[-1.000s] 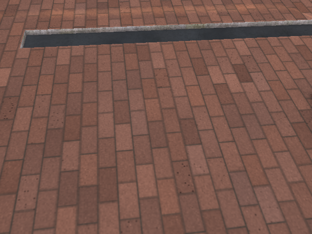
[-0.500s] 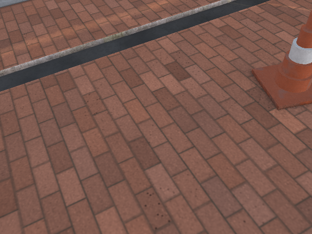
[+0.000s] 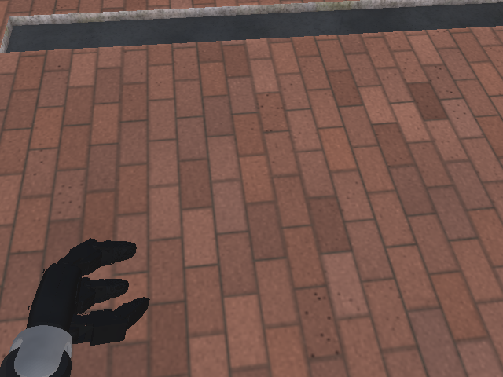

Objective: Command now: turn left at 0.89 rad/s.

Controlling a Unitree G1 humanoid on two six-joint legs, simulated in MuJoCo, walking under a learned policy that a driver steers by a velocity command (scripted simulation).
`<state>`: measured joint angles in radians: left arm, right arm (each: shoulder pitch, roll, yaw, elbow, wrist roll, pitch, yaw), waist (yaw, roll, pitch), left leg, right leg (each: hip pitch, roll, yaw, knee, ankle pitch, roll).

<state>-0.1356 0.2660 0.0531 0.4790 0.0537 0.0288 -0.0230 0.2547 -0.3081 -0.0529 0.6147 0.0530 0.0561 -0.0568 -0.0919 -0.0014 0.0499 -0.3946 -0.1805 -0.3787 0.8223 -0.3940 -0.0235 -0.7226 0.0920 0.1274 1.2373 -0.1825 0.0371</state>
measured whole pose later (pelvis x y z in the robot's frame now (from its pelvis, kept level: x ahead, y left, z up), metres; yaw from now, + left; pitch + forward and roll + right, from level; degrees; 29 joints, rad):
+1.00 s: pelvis +0.08 -0.17 -0.13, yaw +23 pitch +0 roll +2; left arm 0.40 0.20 -0.03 0.69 0.02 0.08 0.09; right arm 0.05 -0.11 0.04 0.51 0.03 0.07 -0.05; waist 0.08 0.04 -0.03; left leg -0.65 -0.02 -0.03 1.86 -0.77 -0.05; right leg -0.28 0.03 -0.03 0.36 -0.07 -0.09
